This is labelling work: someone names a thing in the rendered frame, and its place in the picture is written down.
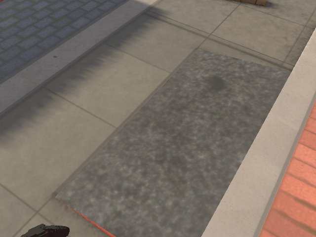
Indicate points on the robot left hand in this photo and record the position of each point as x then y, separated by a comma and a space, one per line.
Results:
48, 231

